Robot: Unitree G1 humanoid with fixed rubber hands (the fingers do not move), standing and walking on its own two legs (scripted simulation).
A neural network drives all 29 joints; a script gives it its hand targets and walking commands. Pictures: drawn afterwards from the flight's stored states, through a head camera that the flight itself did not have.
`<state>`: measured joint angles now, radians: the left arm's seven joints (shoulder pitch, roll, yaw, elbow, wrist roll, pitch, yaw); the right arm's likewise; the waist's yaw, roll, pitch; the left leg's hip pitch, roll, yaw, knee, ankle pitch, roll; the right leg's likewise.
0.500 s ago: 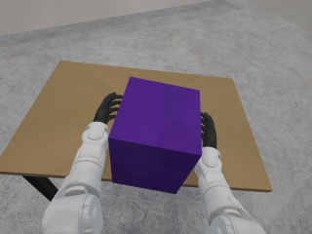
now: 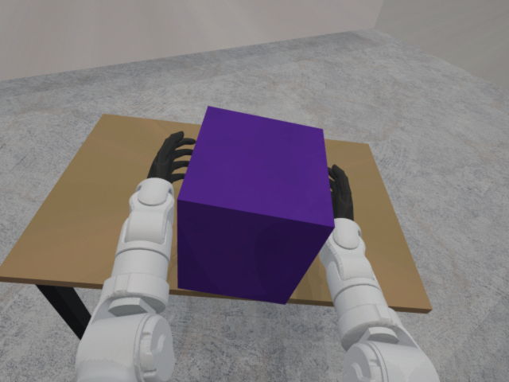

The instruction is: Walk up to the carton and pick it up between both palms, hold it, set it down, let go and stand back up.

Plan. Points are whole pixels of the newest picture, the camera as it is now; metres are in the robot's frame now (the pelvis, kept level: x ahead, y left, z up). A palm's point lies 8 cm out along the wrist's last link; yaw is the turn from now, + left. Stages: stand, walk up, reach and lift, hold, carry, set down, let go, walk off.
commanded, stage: reach and lift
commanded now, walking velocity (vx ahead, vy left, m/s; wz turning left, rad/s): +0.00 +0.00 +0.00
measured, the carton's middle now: (248, 210) +0.40 +0.02 +0.06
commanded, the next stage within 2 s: hold in 1.98 s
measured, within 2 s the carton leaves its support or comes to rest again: neither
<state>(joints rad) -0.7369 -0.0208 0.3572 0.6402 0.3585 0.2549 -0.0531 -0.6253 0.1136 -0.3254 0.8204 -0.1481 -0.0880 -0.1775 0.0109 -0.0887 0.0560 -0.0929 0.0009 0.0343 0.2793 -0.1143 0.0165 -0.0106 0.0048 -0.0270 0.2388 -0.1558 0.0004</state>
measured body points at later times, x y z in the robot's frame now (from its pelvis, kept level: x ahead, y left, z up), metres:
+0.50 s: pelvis -0.01 +0.00 +0.00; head -0.03 +0.04 +0.45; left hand +0.40 +0.15 +0.16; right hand +0.38 -0.14 +0.14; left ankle +0.03 +0.11 -0.75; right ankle -0.01 -0.12 -0.75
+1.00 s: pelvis -0.01 -0.01 +0.00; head -0.05 +0.03 +0.44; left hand +0.38 +0.15 +0.19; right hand +0.38 -0.14 +0.17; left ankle +0.03 +0.11 -0.75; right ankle -0.01 -0.12 -0.75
